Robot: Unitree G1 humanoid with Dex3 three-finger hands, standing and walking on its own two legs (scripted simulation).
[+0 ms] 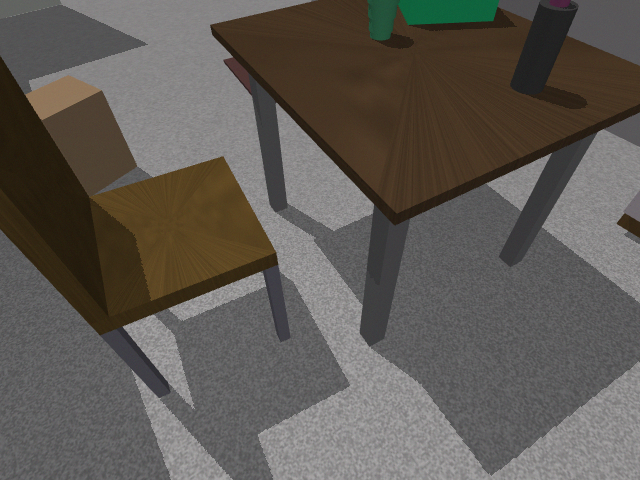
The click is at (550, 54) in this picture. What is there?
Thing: necked bottle
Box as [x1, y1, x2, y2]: [510, 0, 578, 94]
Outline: 575,2 570,0 541,0 539,2 510,83 513,89 522,93 529,94 538,93 542,90 578,5
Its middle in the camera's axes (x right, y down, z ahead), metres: +0.50 -0.45 +0.89
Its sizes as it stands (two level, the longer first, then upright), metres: 0.076 0.076 0.223
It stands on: a support 0.76 m high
